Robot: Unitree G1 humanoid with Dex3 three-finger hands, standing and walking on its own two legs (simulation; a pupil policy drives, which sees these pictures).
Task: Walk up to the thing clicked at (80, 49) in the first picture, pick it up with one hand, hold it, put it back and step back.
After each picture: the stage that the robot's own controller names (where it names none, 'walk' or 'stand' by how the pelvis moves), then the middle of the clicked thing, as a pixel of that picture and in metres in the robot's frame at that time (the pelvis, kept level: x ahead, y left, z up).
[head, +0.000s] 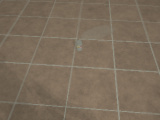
stand; (79, 45) +1.34 -0.01 -0.72
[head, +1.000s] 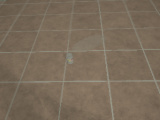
walk; (69, 58) +1.22 +0.18 -0.71
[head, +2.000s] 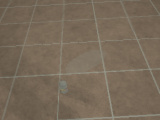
walk; (63, 87) +0.76 +0.21 -0.71
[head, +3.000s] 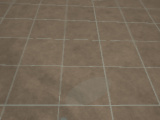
walk; out of the picture +0.48 +0.11 -0.70
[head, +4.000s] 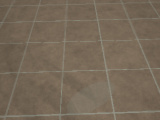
stand; out of the picture +0.37 +0.14 -0.72
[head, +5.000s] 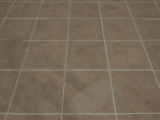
stand; out of the picture +0.36 +0.12 -0.72
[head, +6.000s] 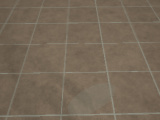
stand; out of the picture +0.39 +0.13 -0.73
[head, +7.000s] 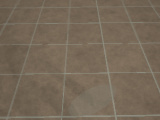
stand; out of the picture +0.37 +0.13 -0.73
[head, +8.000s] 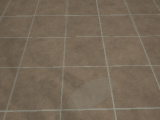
go down; out of the picture +0.38 +0.13 -0.72
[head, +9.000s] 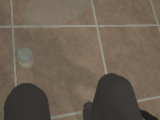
go down; (25, 58) +0.47 +0.17 -0.30
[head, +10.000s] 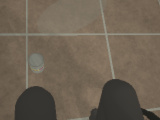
approach; (36, 63) +0.47 +0.15 -0.31
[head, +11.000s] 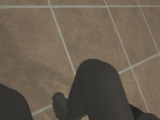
close in; out of the picture +0.46 +0.21 -0.23
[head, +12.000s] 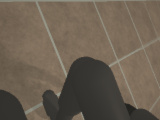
close; out of the picture +0.46 +0.22 -0.23
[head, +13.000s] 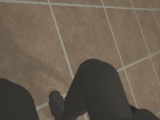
lift; out of the picture +0.41 +0.20 -0.23
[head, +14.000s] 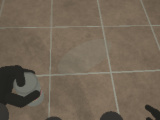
lift; (30, 90) +0.33 +0.17 -0.02
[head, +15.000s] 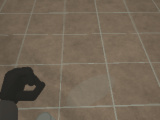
hold; out of the picture +0.27 +0.14 -0.16
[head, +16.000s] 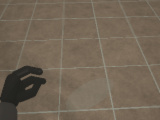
hold; out of the picture +0.17 +0.20 -0.71
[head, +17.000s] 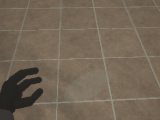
stand; out of the picture +0.19 +0.19 -0.69
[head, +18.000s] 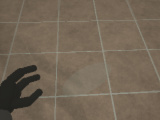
stand; out of the picture +0.21 +0.20 -0.67
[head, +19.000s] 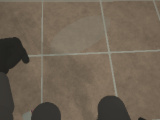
crouch; (35, 115) +0.27 +0.21 -0.48
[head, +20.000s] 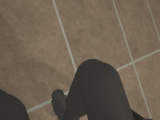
lower; out of the picture +0.28 +0.26 -0.27
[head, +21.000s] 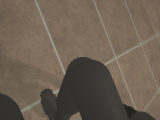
lower; out of the picture +0.29 +0.27 -0.26
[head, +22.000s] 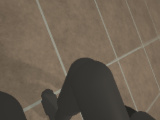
lower; out of the picture +0.30 +0.28 -0.26
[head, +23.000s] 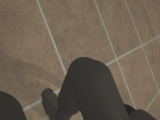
lower; out of the picture +0.32 +0.29 -0.26
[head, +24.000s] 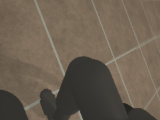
lower; out of the picture +0.33 +0.29 -0.26
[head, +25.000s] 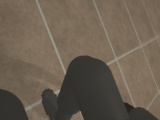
open; out of the picture +0.33 +0.29 -0.26
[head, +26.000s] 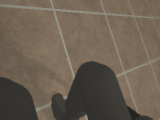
stand; out of the picture +0.37 +0.30 -0.27
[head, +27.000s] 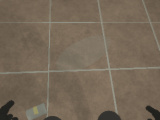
stand; (36, 111) +0.34 +0.24 -0.56
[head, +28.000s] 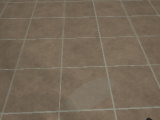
stand; out of the picture +0.28 +0.23 -0.69
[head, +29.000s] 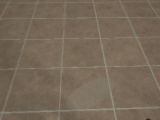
stand; out of the picture +0.27 +0.22 -0.69
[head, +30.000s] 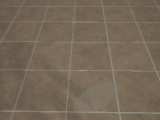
stand; out of the picture +0.27 +0.20 -0.74
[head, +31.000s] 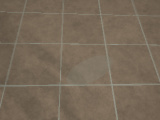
walk; out of the picture +0.31 +0.16 -0.73
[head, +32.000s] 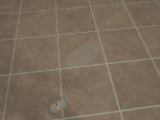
walk; (58, 106) +0.50 +0.19 -0.71
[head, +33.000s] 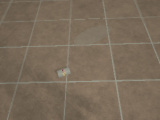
walk; (63, 72) +0.86 +0.20 -0.72
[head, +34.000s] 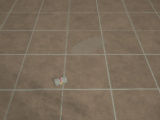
stand; (60, 80) +0.88 +0.19 -0.74
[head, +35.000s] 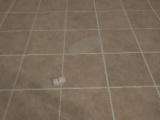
stand; (59, 80) +0.88 +0.19 -0.75
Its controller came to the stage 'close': yes
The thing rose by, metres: 0.71
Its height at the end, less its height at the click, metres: -0.02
